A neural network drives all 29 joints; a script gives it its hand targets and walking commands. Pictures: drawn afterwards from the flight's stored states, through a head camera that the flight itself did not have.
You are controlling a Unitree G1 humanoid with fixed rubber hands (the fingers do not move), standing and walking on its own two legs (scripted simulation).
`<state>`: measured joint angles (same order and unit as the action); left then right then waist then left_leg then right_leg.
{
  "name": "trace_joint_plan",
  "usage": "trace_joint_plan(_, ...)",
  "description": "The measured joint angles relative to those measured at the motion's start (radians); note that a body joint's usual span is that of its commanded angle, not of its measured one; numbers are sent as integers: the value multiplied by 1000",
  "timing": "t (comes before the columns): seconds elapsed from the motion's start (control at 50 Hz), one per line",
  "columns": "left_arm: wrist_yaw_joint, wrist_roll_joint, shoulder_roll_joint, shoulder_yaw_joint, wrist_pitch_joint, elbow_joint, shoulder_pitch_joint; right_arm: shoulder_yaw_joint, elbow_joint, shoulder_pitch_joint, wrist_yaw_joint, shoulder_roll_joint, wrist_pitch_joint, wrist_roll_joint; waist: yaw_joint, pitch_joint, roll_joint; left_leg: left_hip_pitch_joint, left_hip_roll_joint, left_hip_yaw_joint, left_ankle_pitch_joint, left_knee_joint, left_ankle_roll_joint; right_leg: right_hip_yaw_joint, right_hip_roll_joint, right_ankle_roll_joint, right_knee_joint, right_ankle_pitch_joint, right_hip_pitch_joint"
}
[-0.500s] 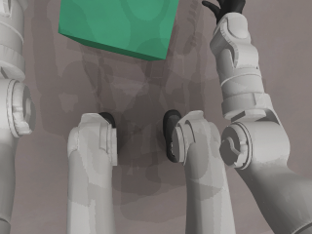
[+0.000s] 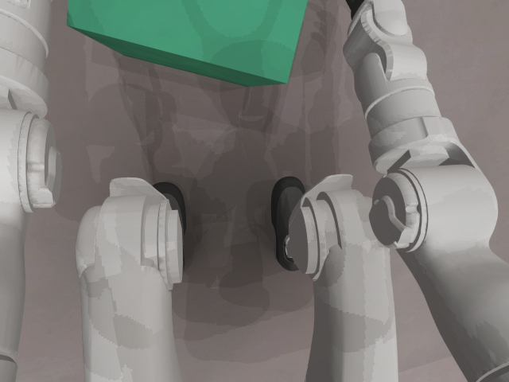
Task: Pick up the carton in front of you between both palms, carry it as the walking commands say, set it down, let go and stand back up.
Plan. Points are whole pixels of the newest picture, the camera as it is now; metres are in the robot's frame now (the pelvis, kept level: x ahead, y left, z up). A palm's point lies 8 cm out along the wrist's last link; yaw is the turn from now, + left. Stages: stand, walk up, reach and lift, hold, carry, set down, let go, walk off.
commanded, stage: reach and lift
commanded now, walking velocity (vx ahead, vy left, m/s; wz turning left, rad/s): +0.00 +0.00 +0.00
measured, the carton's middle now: out of the picture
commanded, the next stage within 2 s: none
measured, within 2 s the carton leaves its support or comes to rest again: leaves its support in 0.58 s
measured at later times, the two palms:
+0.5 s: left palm out of the picture +0.56 +0.21 -0.17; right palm out of the picture +0.54 -0.09 -0.16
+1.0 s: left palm out of the picture +0.50 +0.22 +0.00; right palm out of the picture +0.50 -0.08 +0.01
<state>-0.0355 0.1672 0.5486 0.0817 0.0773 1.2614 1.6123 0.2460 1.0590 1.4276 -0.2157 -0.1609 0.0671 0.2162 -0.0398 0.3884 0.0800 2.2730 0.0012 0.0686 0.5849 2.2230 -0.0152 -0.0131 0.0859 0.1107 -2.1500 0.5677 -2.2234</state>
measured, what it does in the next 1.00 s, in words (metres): rises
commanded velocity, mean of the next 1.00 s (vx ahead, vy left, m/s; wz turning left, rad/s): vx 0.00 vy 0.00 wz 0.00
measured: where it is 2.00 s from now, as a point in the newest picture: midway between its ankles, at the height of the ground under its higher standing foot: (232, 243)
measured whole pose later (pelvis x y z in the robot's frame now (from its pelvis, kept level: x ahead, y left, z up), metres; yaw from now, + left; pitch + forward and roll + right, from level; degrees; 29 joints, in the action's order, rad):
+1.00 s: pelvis -0.01 -0.02 +0.08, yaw +6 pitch +42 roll -4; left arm -0.04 -0.23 0.21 -0.31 0.36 0.97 1.29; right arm 0.64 0.65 1.11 -0.16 0.13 0.31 -0.19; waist -0.02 -0.06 0.04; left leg 2.15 -0.10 0.11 0.48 1.89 0.05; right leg -0.07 0.13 0.11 -1.87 0.52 -2.09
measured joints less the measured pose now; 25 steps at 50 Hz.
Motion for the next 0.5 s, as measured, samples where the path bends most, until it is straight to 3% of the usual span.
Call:
trace_joint_plan(0.24,-7,-11,-32,30,12,25,48,44,25,67,9,49,-1,-59,12,30,0,-16,-2,6,-27,-31,6,6,0,-8,28,-25,15)
trace_joint_plan(0.3,5,-49,-47,21,34,48,78,126,22,87,-22,79,11,-127,18,39,2,-22,-3,8,-27,-31,7,6,4,-8,30,-25,23)
trace_joint_plan(0.42,-20,-155,-93,-76,101,9,51,245,-39,56,18,93,83,-229,30,3,-2,-7,-3,2,-12,-10,1,-8,24,2,9,-9,7)
trace_joint_plan(0.5,-22,-176,-122,-118,124,-58,-9,253,-77,20,28,90,109,-230,33,-28,4,4,-1,-11,2,5,-5,-26,38,14,-12,7,-8)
